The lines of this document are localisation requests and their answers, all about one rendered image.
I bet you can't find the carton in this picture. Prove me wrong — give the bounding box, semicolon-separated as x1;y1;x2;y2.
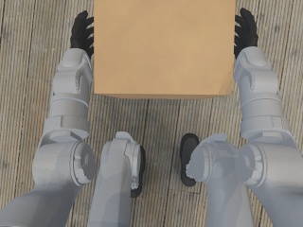
94;0;236;100

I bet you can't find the robot right forearm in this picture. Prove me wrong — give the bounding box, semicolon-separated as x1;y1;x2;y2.
233;46;303;158

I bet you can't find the robot left forearm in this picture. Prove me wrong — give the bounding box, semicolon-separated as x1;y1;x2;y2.
32;48;94;182

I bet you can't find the robot left upper arm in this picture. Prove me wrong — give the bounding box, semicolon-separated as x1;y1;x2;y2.
0;140;97;227

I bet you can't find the left robot hand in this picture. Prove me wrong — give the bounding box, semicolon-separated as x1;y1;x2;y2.
70;10;95;60

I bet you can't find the right robot hand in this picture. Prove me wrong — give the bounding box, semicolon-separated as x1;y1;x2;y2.
234;8;258;59

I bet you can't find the robot right upper arm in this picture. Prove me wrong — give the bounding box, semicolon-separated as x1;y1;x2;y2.
235;141;303;227

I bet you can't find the robot right thigh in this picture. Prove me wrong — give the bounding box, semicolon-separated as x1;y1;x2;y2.
195;140;255;227

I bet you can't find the robot left shin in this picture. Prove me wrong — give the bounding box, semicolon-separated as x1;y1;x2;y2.
100;131;139;189

